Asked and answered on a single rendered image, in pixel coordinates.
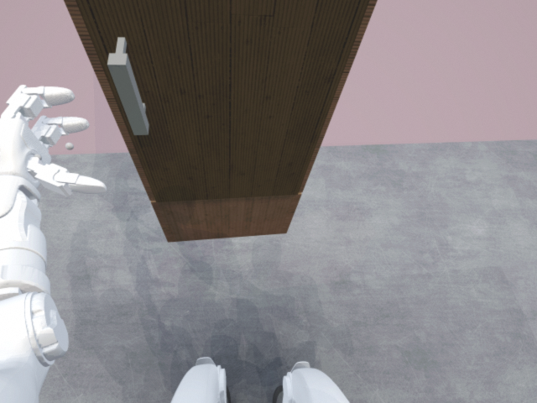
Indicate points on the robot left upper arm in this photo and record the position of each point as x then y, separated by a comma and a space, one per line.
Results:
32, 337

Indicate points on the left robot hand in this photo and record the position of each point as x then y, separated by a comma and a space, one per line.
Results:
19, 143

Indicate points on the robot right thigh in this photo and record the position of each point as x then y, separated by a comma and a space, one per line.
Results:
309, 385

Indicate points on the handle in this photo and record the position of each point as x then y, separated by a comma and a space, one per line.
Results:
122, 74

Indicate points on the left robot forearm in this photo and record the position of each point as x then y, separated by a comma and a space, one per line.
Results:
23, 253

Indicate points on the robot left thigh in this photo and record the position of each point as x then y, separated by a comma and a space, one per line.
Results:
204, 383

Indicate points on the cupboard door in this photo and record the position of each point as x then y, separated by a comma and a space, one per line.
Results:
236, 91

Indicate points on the robot thigh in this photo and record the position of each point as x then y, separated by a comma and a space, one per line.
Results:
204, 383
309, 385

